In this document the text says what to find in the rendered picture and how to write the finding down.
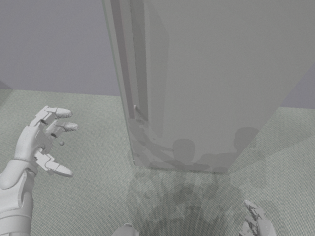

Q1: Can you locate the robot right hand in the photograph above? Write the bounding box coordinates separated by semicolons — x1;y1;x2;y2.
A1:
239;199;277;236

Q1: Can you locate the left robot forearm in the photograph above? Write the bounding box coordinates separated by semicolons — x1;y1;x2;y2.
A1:
0;159;38;236

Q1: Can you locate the fridge door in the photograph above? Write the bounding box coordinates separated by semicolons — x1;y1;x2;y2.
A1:
104;0;315;173

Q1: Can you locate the left robot thigh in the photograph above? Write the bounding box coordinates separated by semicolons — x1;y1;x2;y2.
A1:
112;226;139;236

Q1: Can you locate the robot left shin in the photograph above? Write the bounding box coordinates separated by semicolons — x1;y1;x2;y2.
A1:
123;223;133;228

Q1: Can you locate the robot left hand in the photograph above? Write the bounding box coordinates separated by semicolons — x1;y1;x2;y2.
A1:
14;106;80;178

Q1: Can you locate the handle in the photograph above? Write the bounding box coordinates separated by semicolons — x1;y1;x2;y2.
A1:
110;0;136;119

